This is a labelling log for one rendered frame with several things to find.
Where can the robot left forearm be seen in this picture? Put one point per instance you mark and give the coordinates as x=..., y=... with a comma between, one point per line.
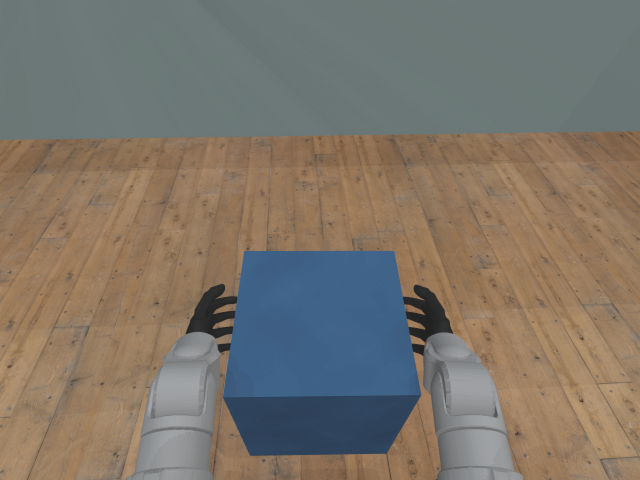
x=179, y=417

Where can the right robot hand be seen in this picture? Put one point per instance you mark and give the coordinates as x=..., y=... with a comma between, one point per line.
x=434, y=319

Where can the left robot hand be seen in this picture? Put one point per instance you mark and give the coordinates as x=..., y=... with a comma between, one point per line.
x=203, y=319

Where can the robot right forearm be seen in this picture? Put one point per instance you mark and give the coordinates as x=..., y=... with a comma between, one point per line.
x=468, y=418

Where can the carton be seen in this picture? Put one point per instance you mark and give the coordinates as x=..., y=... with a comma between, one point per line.
x=321, y=360

